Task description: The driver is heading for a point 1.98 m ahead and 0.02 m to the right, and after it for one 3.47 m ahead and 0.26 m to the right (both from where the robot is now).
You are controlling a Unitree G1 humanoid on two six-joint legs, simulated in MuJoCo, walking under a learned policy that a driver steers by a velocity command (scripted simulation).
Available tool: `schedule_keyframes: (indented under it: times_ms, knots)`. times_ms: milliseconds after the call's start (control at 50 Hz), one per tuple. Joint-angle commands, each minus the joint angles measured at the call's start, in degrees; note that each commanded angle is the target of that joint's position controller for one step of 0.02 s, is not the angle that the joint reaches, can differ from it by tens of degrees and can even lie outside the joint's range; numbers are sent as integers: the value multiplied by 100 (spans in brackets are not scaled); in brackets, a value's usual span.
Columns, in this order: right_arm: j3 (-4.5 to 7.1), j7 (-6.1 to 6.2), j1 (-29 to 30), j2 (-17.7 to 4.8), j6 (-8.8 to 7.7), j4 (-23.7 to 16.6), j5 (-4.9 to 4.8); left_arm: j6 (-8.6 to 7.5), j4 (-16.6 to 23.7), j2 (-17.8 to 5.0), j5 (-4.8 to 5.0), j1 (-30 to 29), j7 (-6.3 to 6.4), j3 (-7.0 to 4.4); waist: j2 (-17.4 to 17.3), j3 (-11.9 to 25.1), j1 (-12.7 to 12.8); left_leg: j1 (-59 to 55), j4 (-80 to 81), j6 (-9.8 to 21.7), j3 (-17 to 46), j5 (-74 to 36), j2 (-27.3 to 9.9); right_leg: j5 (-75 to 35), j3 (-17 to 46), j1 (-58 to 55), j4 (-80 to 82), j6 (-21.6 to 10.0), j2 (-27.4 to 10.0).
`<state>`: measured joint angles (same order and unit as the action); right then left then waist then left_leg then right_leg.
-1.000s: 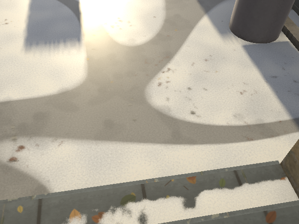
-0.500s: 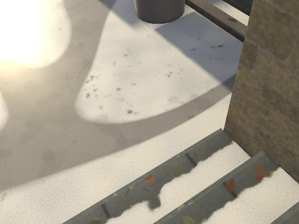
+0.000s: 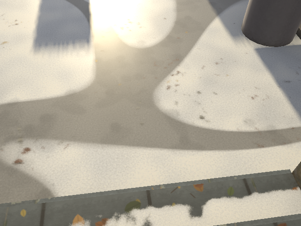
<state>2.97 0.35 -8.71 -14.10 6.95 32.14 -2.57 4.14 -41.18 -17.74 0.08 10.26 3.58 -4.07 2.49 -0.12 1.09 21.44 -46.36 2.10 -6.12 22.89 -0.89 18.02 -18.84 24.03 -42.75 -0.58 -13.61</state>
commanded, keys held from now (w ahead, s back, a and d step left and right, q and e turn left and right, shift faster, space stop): q+shift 0.10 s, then shift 0.24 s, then e+shift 0.18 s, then w+e+shift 0.38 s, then w+shift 0.10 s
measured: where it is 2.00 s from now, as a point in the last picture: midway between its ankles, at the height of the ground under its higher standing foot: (179, 175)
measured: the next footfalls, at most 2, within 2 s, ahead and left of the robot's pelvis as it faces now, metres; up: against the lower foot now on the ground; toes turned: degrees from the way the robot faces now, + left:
left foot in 0.02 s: +0.02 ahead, +0.11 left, +0.00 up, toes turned +5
right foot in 0.56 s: +0.06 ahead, -0.11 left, +0.00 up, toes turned +15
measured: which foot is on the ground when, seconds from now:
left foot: up 0.00-0.00, down 0.02-0.62, up 0.64-0.92, down 0.94-1.00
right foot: down 0.00-0.00, up 0.02-0.54, down 0.56-0.96, up 0.98-1.00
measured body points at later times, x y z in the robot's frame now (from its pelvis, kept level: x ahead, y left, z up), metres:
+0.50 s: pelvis +0.01 +0.02 +0.00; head +0.01 +0.04 +0.45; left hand +0.05 +0.28 -0.13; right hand +0.24 -0.14 -0.09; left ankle -0.02 +0.10 -0.71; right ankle +0.06 -0.14 -0.69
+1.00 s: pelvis +0.15 +0.02 -0.01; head +0.16 +0.01 +0.44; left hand +0.33 +0.26 -0.10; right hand +0.32 -0.26 -0.07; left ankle +0.13 +0.16 -0.72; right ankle +0.03 -0.11 -0.68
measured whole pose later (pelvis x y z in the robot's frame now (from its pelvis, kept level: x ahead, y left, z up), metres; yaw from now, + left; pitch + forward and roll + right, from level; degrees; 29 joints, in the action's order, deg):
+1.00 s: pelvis +0.15 +0.02 -0.01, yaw -10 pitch +5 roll +3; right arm 4.4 -3.9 -6.2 -13.8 -8.2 36.0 -0.9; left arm 1.6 -33.9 -15.7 4.0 15.8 1.7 -2.8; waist 3.2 4.4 1.3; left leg 20.7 -41.8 -0.4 1.9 26.5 3.7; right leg 31.3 18.1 21.7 -59.7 -3.1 7.2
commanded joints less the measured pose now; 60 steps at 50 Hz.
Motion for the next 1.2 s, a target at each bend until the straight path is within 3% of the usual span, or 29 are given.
schedule_keyframes:
  times_ms: [20, 40, 60, 80, 120, 200, 340, 400, 460, 520, 560, 600, 640, 660, 680, 720, 800, 900, 940, 960, 980, 1000, 1040, 1060, 1100, 1120, 1140, 1160, 1200]
  knots:
    - [493, -31, -1647, -1140, -133, 222, 49, 25, 323, -179, 50, -264, -26, -110, -1327, 281, -632, -2387, 1923, 956, 1874, -1968, -524, 2065, 323, 2142, -2169, 252, -48]
    - [570, -135, -1522, -1883, -338, -27, 259, -173, 853, 29, -70, -784, -75, -36, -2278, 379, -431, -2591, 2156, 2118, 4923, -3848, -1869, 2842, 1449, 4168, -3810, 539, 1002]
    - [580, -250, -1333, -1824, -540, -41, 534, -325, 986, -415, 102, -1536, -53, -154, -1469, 594, -798, -2227, 2844, 2435, 4959, -2872, -2195, 2374, 2522, 4225, -4013, 430, 1139]
    - [498, -182, -992, -1627, -591, -93, 459, -374, 1055, -579, 134, -1580, 20, -216, -1339, 148, -439, -1930, 2837, 2073, 4496, -2473, -1875, 1635, 2627, 4188, -3960, 337, 1214]
    - [290, -3, -39, -1079, -427, -271, 110, -235, 597, -692, -202, -859, 128, -297, -995, 161, 145, -1308, 2132, 1280, 3191, -2946, -1248, 387, 2646, 3638, -3807, 423, 1059]
    - [25, 180, 80, -706, -386, -278, 187, -38, 429, -219, -194, -320, 9, -134, -565, 647, 259, -589, 1635, 1047, 2417, -4028, -771, -909, 2293, 2507, -4444, 538, 1272]
    - [-124, 314, -322, -526, -347, 84, 233, -72, 816, 62, -131, -512, -73, 72, -915, 602, -54, -1191, 1388, 1006, 2662, -3543, -712, -862, 2464, 2443, -3250, 545, 1229]
    - [-211, 252, -401, -119, -401, 443, 277, -89, 495, 203, 42, -20, -244, 130, -1093, 523, -58, -847, 1509, 903, 2369, -2645, -721, -500, 2715, 1369, -1682, 431, 1128]
    - [-34, 103, -64, -569, -520, 366, 413, -136, 492, -196, 91, 84, -319, -2, -1261, 404, -41, 139, 1705, 1047, 2213, -2787, -843, -204, 1996, -236, -1459, 348, 1398]
    - [69, 167, -50, -705, -476, 298, 217, -157, 787, -134, 191, -188, -304, 32, -1235, 105, -221, -901, 1619, 1201, 2655, -3528, -1107, 928, 2045, 297, -171, 112, 1484]
    - [179, 188, -241, -840, -500, 258, 76, -181, 632, -77, 230, 328, -387, 42, -1092, 462, -255, -1210, 1634, 1169, 2843, -976, -1081, 697, 2034, 11, 255, -248, 1726]
    - [204, 161, -206, -728, -591, 78, 48, -294, 504, -342, 329, 590, -501, -108, -320, -5, -277, -454, 1576, 813, 2470, 2061, -669, 1617, 2900, 107, 770, -951, 1522]
    - [158, 126, 849, -409, -756, -290, -72, -510, 391, -453, 338, 1387, -452, -147, 641, -541, 183, 1113, -207, 27, 789, 1059, 470, 2950, 5175, -625, 2380, -1672, 704]
    - [136, 115, 1146, -280, -890, -427, -73, -606, 381, -529, 250, 1790, -437, -138, 1140, -614, 345, 2184, -921, -136, 967, 1364, 734, 2954, 6630, -1517, 2882, -2030, 278]
    - [143, 87, 1284, -275, -1055, -504, -33, -690, 436, -430, 228, 1996, -355, -113, 1035, -692, 491, 3084, -1269, -154, 1397, 1504, 573, 2546, 6956, -2238, 2722, -2047, 121]
    - [123, -31, 1215, -196, -1278, -432, 153, -649, 625, -440, 259, 1867, -216, -121, 645, -297, 389, 3448, -1343, -217, 1602, 820, 341, 1457, 6419, -2761, 2175, -1845, 363]
    - [238, -380, 792, -400, -1421, -179, 331, -370, 1143, -487, 221, 785, -64, -75, 511, 490, -44, 660, -1100, -402, 950, -1191, 525, -843, 4995, -613, 1813, -1510, 1006]
    - [292, -324, 434, -492, -1358, -171, 205, -300, 1358, -282, 362, 371, -137, 23, 355, 461, -308, -1011, 469, -526, 863, -1460, 628, -1265, 4626, 417, 820, -1158, 1472]
    - [418, -395, -74, -811, -1480, 55, 155, -351, 1428, -126, 429, -129, -110, 93, 518, 669, -500, -1121, 1974, -339, 1538, -2842, -35, -1022, 4534, -395, -593, -971, 1567]
    - [549, -382, -397, -1172, -1631, 170, 287, -302, 1348, 132, 510, 561, -208, 137, -988, 1041, -303, -2966, 1980, 257, 2830, -2770, -838, -379, 3889, 1346, -1890, -457, 2190]
    - [638, -433, -868, -1299, -1660, 367, 151, -363, 1275, 207, 439, 881, -246, 219, -2299, 1325, -407, -4277, 1832, 1154, 4466, -1707, -1825, 1430, 3540, 3034, -2828, -258, 2169]
    - [573, -443, -1229, -966, -1664, 431, -13, -421, 1225, -40, 293, 178, -279, 170, -1519, 567, -812, -4139, 1761, 1191, 4207, -1415, -1969, 1548, 3596, 3917, -3314, -244, 1799]
    - [535, -457, -1422, -1040, -1606, 617, -28, -469, 1458, -97, 260, -884, -241, 185, -369, -276, -802, -3082, 2040, 1200, 4046, -180, -1978, 996, 3178, 4238, -3194, -307, 1384]
    - [409, -405, -1359, -807, -1559, 660, -30, -504, 1538, -116, 246, -1212, -255, 195, -88, -641, -758, -2451, 2185, 1052, 3778, 283, -1939, 687, 3197, 4113, -2741, -343, 1199]
    - [299, -332, -901, -740, -1455, 721, 168, -548, 1359, -289, 259, -770, -397, 115, -584, -621, -346, -1508, 2094, 886, 3057, 381, -1501, -254, 2762, 3243, -2368, -338, 1151]
    - [258, -211, -959, -600, -1427, 783, 93, -643, 1254, -266, 213, -763, -477, 105, -789, -637, -373, -1490, 1809, 646, 2641, 452, -1335, -1259, 2943, 3191, -1945, -362, 1089]
    - [208, -125, -1060, -528, -1450, 815, 184, -756, 1168, -398, 171, -843, -591, 58, -638, -578, -390, -1197, 1723, 535, 2079, 636, -1014, -2364, 2552, 2693, -1073, -321, 1303]
    - [171, -24, -1049, -479, -1453, 858, 166, -878, 1195, -313, -7, -956, -716, 109, -495, -575, -384, 13, 1841, 379, 1434, 672, -613, -3879, 2203, 1218, -35, -300, 1402]
    - [246, 123, -800, -758, -1403, 1030, 74, -982, 1006, -22, 128, -583, -829, 99, -843, -291, 3, 1496, 1873, 352, 897, 453, -437, -4429, 1666, -1407, 234, -286, 1534]
Velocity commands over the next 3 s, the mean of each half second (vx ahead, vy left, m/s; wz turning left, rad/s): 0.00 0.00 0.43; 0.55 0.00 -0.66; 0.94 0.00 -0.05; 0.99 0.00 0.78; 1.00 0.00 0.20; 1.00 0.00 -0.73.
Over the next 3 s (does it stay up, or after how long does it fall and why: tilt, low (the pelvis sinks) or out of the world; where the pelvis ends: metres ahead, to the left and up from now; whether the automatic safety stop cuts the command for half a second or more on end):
stays up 1.72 0.05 -0.44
